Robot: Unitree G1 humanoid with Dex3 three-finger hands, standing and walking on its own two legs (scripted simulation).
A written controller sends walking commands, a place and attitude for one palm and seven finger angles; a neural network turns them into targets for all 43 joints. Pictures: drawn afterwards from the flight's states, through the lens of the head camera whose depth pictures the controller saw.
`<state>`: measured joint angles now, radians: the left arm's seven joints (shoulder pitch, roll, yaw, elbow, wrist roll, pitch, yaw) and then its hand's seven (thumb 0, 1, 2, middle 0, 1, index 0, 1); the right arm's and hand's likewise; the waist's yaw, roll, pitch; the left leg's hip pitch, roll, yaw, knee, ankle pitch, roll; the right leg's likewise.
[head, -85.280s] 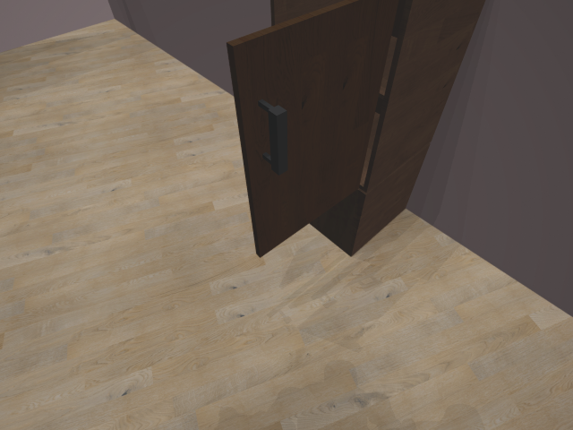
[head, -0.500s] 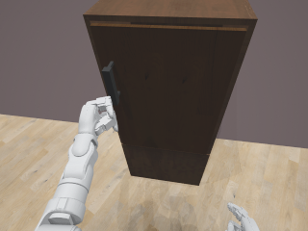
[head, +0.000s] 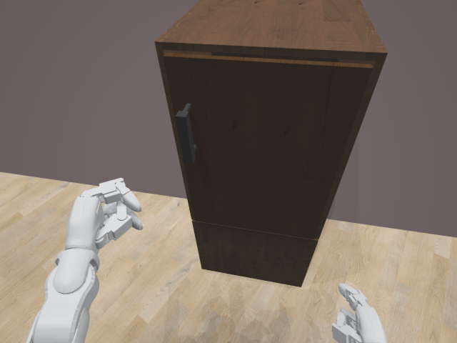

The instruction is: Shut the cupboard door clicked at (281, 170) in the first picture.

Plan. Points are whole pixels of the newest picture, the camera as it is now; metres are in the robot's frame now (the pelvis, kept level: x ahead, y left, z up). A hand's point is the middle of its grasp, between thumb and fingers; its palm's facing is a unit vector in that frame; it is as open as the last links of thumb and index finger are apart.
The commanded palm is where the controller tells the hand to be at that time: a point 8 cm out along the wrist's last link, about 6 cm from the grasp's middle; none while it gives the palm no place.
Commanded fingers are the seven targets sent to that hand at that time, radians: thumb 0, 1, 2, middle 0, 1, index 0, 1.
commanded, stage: draw the hand back to the body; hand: left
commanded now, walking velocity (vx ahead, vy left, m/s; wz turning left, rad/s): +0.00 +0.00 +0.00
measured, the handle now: (188, 133) +0.57 +0.15 +0.07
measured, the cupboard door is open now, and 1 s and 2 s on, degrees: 0 0 0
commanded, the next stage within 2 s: step back with the hand held close in 0.88 s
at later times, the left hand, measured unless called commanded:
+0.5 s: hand (37, 238) +0.21 +0.28 +0.16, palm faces +0.45 -0.80 -0.40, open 6.1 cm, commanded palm +0.16 +0.31 +0.18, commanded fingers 0.00 0.90 0.90 -0.20 -0.30 -0.20 -0.30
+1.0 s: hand (47, 232) +0.21 +0.27 +0.16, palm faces +0.46 -0.79 -0.40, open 7.4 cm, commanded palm +0.17 +0.30 +0.18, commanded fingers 0.00 0.90 0.90 -0.20 -0.30 -0.20 -0.30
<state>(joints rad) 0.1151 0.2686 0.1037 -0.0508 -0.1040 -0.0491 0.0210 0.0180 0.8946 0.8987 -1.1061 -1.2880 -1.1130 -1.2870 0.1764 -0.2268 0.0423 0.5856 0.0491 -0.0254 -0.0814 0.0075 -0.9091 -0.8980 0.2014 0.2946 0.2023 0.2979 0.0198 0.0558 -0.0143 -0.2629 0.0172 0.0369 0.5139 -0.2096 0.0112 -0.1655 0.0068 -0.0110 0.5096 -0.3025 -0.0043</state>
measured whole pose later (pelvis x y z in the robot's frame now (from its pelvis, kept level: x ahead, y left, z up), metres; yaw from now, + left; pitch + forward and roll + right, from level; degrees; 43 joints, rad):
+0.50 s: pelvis +0.02 +0.01 +0.01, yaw +0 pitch -4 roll +0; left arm 0.45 0.35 0.33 -0.36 -0.08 -0.04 0.09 0.02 0.89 0.90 -0.44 -0.56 -0.45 -0.56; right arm 0.19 -0.22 0.04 0.62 0.02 -0.05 -0.06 0.01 -0.91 -0.90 0.20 0.30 0.21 0.30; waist 0.07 0.07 0.01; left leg -0.15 0.00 0.05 0.42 -0.20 0.03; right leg -0.03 -0.01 0.00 0.37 -0.27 0.01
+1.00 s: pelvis +0.03 +0.00 +0.01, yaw +0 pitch -4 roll +0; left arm 0.46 0.34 0.34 -0.38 -0.08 -0.05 0.10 0.02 0.89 0.90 -0.21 -0.30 -0.22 -0.30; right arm 0.19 -0.22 0.03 0.63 0.02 -0.07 -0.08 0.01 -0.91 -0.90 0.20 0.29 0.20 0.30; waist 0.07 0.07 0.00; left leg -0.14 0.01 0.04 0.42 -0.21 0.01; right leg -0.03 0.00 -0.01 0.38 -0.28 0.00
